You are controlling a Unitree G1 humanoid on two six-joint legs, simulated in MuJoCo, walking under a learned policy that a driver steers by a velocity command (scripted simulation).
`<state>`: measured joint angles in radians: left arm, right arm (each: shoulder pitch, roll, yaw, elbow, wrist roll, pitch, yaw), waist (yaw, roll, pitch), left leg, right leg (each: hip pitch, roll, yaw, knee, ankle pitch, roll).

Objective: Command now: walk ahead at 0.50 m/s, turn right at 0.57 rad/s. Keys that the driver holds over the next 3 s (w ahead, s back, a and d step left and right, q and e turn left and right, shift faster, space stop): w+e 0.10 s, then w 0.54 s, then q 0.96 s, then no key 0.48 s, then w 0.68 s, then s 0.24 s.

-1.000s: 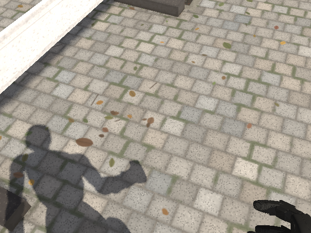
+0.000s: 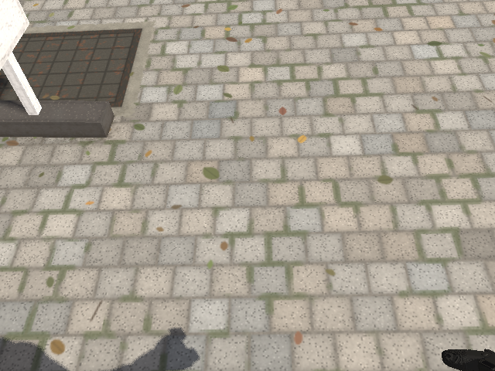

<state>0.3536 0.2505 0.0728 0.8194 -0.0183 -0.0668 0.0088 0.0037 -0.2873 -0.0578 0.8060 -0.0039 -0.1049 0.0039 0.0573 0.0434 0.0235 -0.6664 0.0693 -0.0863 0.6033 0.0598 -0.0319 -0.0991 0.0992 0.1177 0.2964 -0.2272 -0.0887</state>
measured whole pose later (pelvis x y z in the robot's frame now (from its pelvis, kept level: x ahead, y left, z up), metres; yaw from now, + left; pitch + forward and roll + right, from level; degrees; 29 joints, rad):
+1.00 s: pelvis +0.49 -0.06 +0.00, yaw -1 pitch +1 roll -1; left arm 0.19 0.26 0.06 0.80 0.02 -0.05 0.02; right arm 0.16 -0.29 -0.07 0.81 0.01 0.01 0.00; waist 0.01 0.04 0.06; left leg -0.61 0.08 -0.01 0.85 -0.17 -0.05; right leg -0.17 0.00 -0.19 0.32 -0.18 -0.05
